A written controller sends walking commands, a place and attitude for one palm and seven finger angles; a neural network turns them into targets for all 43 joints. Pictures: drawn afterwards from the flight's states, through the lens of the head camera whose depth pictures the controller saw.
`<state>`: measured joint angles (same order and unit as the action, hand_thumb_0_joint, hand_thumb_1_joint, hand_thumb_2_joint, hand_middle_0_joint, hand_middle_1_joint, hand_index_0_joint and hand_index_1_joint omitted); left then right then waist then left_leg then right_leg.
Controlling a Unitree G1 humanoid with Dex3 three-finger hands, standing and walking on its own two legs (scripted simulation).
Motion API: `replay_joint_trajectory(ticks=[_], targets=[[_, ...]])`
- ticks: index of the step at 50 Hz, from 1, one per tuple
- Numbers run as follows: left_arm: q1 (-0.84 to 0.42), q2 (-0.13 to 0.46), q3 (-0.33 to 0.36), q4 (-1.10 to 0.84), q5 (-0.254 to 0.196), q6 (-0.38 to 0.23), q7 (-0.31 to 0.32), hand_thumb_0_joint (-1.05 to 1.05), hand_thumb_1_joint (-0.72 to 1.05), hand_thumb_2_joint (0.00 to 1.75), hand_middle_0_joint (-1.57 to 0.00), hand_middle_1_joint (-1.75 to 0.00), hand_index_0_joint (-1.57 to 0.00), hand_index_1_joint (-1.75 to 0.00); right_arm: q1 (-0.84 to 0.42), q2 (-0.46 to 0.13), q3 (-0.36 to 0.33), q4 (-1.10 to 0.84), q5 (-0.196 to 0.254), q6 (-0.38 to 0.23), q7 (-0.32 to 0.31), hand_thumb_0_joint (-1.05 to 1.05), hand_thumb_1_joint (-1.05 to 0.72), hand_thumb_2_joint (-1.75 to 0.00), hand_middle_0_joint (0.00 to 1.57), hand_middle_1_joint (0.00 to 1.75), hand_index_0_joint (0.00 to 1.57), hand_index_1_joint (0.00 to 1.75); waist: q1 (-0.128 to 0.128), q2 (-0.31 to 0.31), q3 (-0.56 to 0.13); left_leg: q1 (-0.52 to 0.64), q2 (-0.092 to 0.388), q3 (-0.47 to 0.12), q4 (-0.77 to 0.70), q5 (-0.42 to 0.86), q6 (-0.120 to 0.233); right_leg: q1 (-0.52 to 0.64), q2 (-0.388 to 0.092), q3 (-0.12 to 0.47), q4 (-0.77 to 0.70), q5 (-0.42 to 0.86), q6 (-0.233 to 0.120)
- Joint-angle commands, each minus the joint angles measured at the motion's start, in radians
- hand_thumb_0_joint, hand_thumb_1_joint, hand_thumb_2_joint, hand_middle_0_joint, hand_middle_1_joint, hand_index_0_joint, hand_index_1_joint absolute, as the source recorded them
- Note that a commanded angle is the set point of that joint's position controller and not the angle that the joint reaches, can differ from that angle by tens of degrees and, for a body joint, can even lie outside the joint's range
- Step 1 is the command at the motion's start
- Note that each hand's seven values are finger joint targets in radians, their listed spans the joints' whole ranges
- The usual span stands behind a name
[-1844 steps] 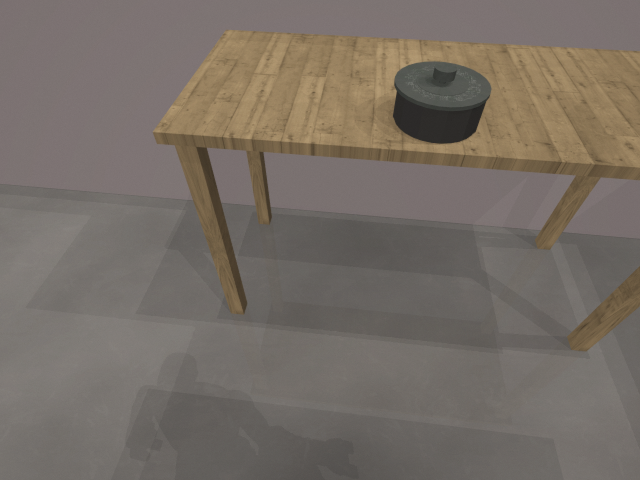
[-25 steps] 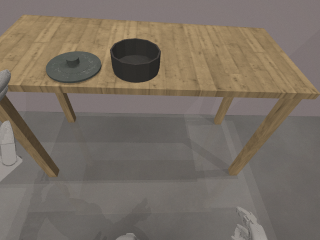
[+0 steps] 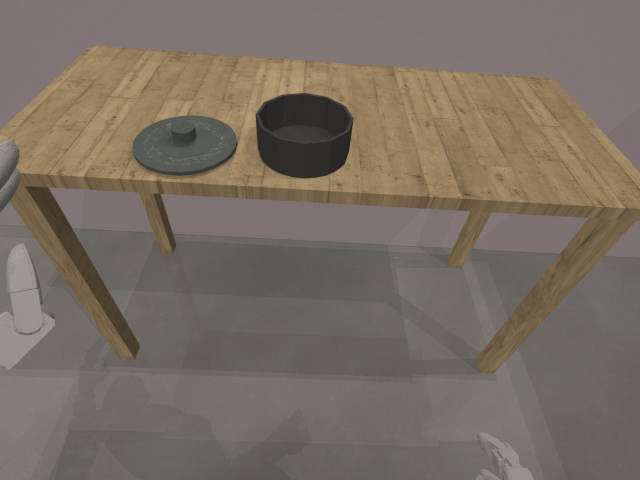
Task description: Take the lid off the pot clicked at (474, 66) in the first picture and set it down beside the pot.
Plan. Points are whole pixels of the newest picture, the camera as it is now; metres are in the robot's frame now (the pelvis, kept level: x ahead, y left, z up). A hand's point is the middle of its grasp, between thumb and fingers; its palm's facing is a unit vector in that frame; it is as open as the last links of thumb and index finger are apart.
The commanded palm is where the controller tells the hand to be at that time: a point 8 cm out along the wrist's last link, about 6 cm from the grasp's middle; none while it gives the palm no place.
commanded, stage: stop stepping back and stand still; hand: left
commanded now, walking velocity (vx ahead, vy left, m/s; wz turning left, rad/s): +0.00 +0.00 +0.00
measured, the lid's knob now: (183, 131) +0.68 +0.31 +0.06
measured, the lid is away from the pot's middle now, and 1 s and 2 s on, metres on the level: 0.23 0.23 0.23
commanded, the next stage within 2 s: let the arm hang, fingers relaxed in 0.92 s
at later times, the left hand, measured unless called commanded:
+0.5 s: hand out of the picture +0.11 +0.14 -0.17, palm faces +0.12 -0.98 -0.13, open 6.8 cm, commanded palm none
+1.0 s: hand out of the picture +0.07 +0.16 -0.17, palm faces +0.10 -0.97 -0.21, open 7.3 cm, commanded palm none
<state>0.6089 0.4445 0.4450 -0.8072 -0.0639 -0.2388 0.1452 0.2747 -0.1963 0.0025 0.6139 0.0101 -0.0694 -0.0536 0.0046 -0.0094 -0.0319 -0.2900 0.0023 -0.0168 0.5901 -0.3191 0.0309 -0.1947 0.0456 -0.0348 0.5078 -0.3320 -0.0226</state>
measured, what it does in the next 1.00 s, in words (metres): stands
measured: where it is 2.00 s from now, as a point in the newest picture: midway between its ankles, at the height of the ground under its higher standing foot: outside the picture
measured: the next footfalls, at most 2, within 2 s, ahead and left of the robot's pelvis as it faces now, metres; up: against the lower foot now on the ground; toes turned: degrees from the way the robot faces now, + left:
none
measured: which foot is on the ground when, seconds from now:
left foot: down 0.00-1.00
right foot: down 0.00-1.00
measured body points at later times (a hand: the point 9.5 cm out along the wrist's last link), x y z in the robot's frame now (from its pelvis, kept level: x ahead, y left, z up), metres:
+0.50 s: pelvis +0.03 -0.02 +0.00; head +0.08 +0.00 +0.44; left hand +0.10 +0.19 -0.16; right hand +0.05 -0.28 -0.14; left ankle -0.02 +0.07 -0.71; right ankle +0.01 -0.11 -0.73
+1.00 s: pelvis +0.04 -0.01 +0.01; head +0.06 -0.01 +0.46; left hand +0.07 +0.22 -0.15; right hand +0.05 -0.23 -0.15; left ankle -0.02 +0.07 -0.73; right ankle +0.01 -0.11 -0.73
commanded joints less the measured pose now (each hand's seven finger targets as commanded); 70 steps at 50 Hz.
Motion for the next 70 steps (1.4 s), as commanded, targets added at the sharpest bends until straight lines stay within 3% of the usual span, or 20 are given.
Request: replay_joint_trajectory(ticks=[1, 5, 6, 8, 10, 12, 14, 17, 18, 19, 20, 22, 26, 28, 30, 33, 36, 40, 52, 70], targets=[[-0.191, 0.119, 0.088, -0.009, -0.017, -0.025, 0.028, 0.0, 0.9, 0.9, -0.2, -0.3, -0.2, -0.3, -0.146, -0.134, -0.047, -0.172, 0.028, -0.052, -0.028, 0.0, -0.9, -0.9, 0.2, 0.3, 0.2, 0.3, -0.03, 0.168, 0.014, 0.102, 0.2, -0.246, -0.248, 0.142, 0.072, -0.088, -0.028, 0.019, 0.028, 0.073, 0.023], [-0.182, 0.144, 0.115, 0.057, -0.005, -0.014, 0.007, 0.0, 0.9, 0.9, -0.2, -0.3, -0.2, -0.3, -0.152, -0.135, -0.048, -0.174, 0.018, -0.036, -0.017, 0.0, -0.9, -0.9, 0.2, 0.3, 0.2, 0.3, -0.017, -0.015, -0.011, 0.062, 0.132, -0.154, -0.153, 0.422, 0.049, 0.058, -0.061, 0.037, -0.053, 0.314, 0.014], [-0.192, -0.094, -0.354, 0.85, 0.061, 0.114, -0.118, 0.0, 0.9, 0.9, -0.2, -0.3, -0.2, -0.3, -0.124, -0.257, -0.115, 0.049, 0.045, -0.119, 0.057, 0.0, -0.9, -0.9, 0.2, 0.3, 0.2, 0.3, -0.07, -0.009, -0.003, 0.079, 0.102, -0.114, 0.014, 0.729, 0.025, -0.114, -0.129, 0.004, 0.12, 0.487, -0.007], [-0.188, -0.144, -0.304, 0.902, 0.103, 0.223, -0.131, 0.0, 0.9, 0.9, -0.2, -0.3, -0.2, -0.3, -0.056, -0.232, -0.118, 0.111, 0.004, -0.053, 0.062, 0.0, -0.9, -0.9, 0.2, 0.3, 0.2, 0.3, -0.031, 0.002, -0.077, 0.139, 0.144, -0.152, -0.043, 0.944, 0.03, -0.15, -0.088, -0.035, 0.178, 0.186, 0.014], [-0.257, -0.164, -0.334, 0.976, 0.098, 0.224, -0.13, 0.0, 0.9, 0.9, -0.2, -0.3, -0.2, -0.3, -0.038, -0.212, -0.093, 0.089, -0.012, -0.011, 0.056, 0.0, -0.9, -0.9, 0.2, 0.3, 0.2, 0.3, -0.037, 0.031, -0.123, 0.209, 0.233, -0.296, -0.085, 0.975, 0.132, -0.269, -0.035, 0.002, 0.315, -0.161, 0.02], [-0.353, -0.153, -0.359, 1.067, 0.091, 0.225, -0.125, 0.0, 0.9, 0.9, -0.2, -0.3, -0.2, -0.3, 0.009, -0.212, -0.09, 0.097, -0.039, 0.001, 0.038, 0.0, -0.9, -0.9, 0.2, 0.3, 0.2, 0.3, -0.065, 0.025, -0.132, 0.317, 0.293, -0.395, -0.106, 1.066, 0.222, -0.376, -0.03, 0.096, 0.434, -0.27, 0.031], [-0.412, -0.141, -0.37, 1.186, 0.086, 0.225, -0.119, 0.0, 0.9, 0.9, -0.2, -0.3, -0.2, -0.3, 0.012, -0.204, -0.088, 0.109, -0.051, 0.02, 0.023, 0.0, -0.9, -0.9, 0.2, 0.3, 0.2, 0.3, -0.054, 0.026, -0.134, 0.381, 0.283, -0.363, -0.059, 1.09, 0.224, -0.376, -0.037, 0.127, 0.361, -0.217, 0.039], [-0.339, -0.117, -0.377, 1.368, 0.08, 0.225, -0.123, 0.0, 0.9, 0.9, -0.2, -0.3, -0.2, -0.3, -0.074, -0.168, -0.07, 0.115, -0.023, 0.037, 0.016, 0.0, -0.9, -0.9, 0.2, 0.3, 0.2, 0.3, 0.022, 0.043, -0.168, 0.163, 0.135, -0.156, -0.008, 0.79, 0.062, 0.062, -0.05, 0.112, -0.02, 0.19, 0.032], [-0.307, -0.061, -0.368, 1.431, 0.082, 0.222, -0.118, 0.0, 0.9, 0.9, -0.2, -0.3, -0.2, -0.3, -0.066, -0.121, -0.065, 0.123, -0.008, 0.04, 0.021, 0.0, -0.9, -0.9, 0.2, 0.3, 0.2, 0.3, 0.028, -0.079, -0.173, -0.038, 0.023, -0.057, 0.062, 0.439, 0.0, 0.253, -0.159, 0.266, -0.052, 0.479, -0.009], [-0.311, -0.023, -0.369, 1.468, 0.081, 0.222, -0.113, 0.0, 0.9, 0.9, -0.2, -0.3, -0.2, -0.3, -0.056, -0.094, -0.062, 0.132, -0.004, 0.043, 0.024, 0.0, -0.9, -0.9, 0.2, 0.3, 0.2, 0.3, 0.015, -0.08, -0.13, -0.107, -0.038, 0.008, 0.117, 0.032, -0.037, 0.238, -0.327, 0.429, -0.118, 0.619, -0.091], [-0.359, -0.019, -0.386, 1.501, 0.079, 0.222, -0.118, 0.0, 0.9, 0.9, -0.2, -0.3, -0.2, -0.3, -0.024, -0.092, -0.066, 0.162, -0.005, 0.051, 0.027, 0.0, -0.9, -0.9, 0.2, 0.3, 0.2, 0.3, -0.014, -0.009, -0.067, -0.069, -0.031, 0.013, 0.18, -0.176, -0.041, 0.129, -0.368, 0.431, -0.15, 0.506, -0.162], [-0.414, -0.072, -0.389, 1.554, 0.077, 0.225, -0.114, 0.0, 0.9, 0.9, -0.2, -0.3, -0.2, -0.3, -0.013, -0.069, -0.07, 0.212, -0.014, 0.076, 0.026, 0.0, -0.9, -0.9, 0.2, 0.3, 0.2, 0.3, -0.032, 0.0, 0.062, -0.067, -0.007, 0.001, 0.25, -0.161, -0.028, -0.001, -0.3, 0.423, -0.214, 0.343, -0.17], [-0.396, -0.14, -0.373, 1.621, 0.082, 0.222, -0.094, 0.0, 0.9, 0.9, -0.2, -0.3, -0.2, -0.3, 0.068, -0.041, -0.075, 0.26, -0.017, 0.072, 0.023, 0.0, -0.9, -0.9, 0.2, 0.3, 0.2, 0.3, -0.038, -0.029, -0.01, -0.078, 0.046, -0.012, 0.135, -0.134, -0.011, 0.14, -0.296, 0.314, -0.123, 0.674, -0.191], [-0.401, -0.15, -0.38, 1.656, 0.068, 0.224, -0.096, 0.0, 0.9, 0.9, -0.2, -0.3, -0.2, -0.3, 0.144, -0.032, -0.069, 0.305, -0.013, 0.07, 0.023, 0.0, -0.9, -0.9, 0.2, 0.3, 0.2, 0.3, -0.061, -0.006, -0.061, 0.079, 0.069, -0.033, -0.093, 0.165, 0.004, 0.103, -0.223, 0.223, -0.05, 0.615, -0.117], [-0.36, -0.192, -0.393, 1.679, 0.052, 0.227, -0.102, 0.0, 0.9, 0.9, -0.2, -0.3, -0.2, -0.3, 0.147, -0.075, -0.067, 0.315, -0.018, 0.064, 0.008, 0.0, -0.9, -0.9, 0.2, 0.3, 0.2, 0.3, -0.032, 0.133, -0.085, 0.237, 0.196, -0.165, -0.131, 0.548, 0.082, -0.023, -0.088, 0.093, 0.031, 0.38, -0.015], [-0.366, -0.201, -0.404, 1.733, 0.056, 0.235, -0.106, 0.0, 0.9, 0.9, -0.2, -0.3, -0.2, -0.3, 0.124, -0.077, -0.059, 0.33, -0.018, 0.068, -0.01, 0.0, -0.9, -0.9, 0.2, 0.3, 0.2, 0.3, -0.019, 0.164, -0.009, 0.197, 0.235, -0.171, -0.159, 0.638, 0.13, -0.03, -0.05, 0.058, 0.015, 0.144, 0.02], [-0.353, -0.188, -0.408, 1.775, 0.06, 0.235, -0.106, 0.0, 0.9, 0.9, -0.2, -0.3, -0.2, -0.3, 0.114, -0.051, -0.055, 0.345, -0.013, 0.067, -0.009, 0.0, -0.9, -0.9, 0.2, 0.3, 0.2, 0.3, -0.012, 0.05, 0.027, 0.146, 0.151, -0.077, -0.135, 0.535, 0.055, 0.053, -0.086, 0.099, -0.064, 0.369, -0.008], [-0.35, -0.187, -0.413, 1.805, 0.059, 0.231, -0.095, 0.0, 0.9, 0.9, -0.2, -0.3, -0.2, -0.3, 0.129, -0.032, -0.055, 0.376, -0.011, 0.073, -0.004, 0.0, -0.9, -0.9, 0.2, 0.3, 0.2, 0.3, -0.03, -0.077, 0.025, 0.133, 0.099, -0.015, -0.138, 0.28, 0.015, 0.092, -0.138, 0.158, -0.117, 0.496, -0.02], [-0.34, -0.211, -0.412, 1.84, 0.064, 0.237, -0.098, 0.0, 0.9, 0.9, -0.2, -0.3, -0.2, -0.3, 0.11, -0.018, -0.047, 0.428, -0.016, 0.064, -0.006, 0.0, -0.9, -0.9, 0.2, 0.3, 0.2, 0.3, -0.021, 0.054, 0.087, 0.163, 0.121, -0.041, -0.201, 0.307, 0.036, 0.028, -0.108, 0.127, -0.122, 0.319, -0.03], [-0.31, -0.233, -0.418, 1.882, 0.063, 0.232, -0.096, 0.0, 0.9, 0.9, -0.2, -0.3, -0.2, -0.3, 0.132, -0.006, -0.043, 0.458, -0.013, 0.062, -0.008, 0.0, -0.9, -0.9, 0.2, 0.3, 0.2, 0.3, -0.024, 0.013, 0.088, 0.167, 0.116, -0.043, -0.213, 0.278, 0.036, 0.031, -0.109, 0.134, -0.135, 0.308, -0.033]])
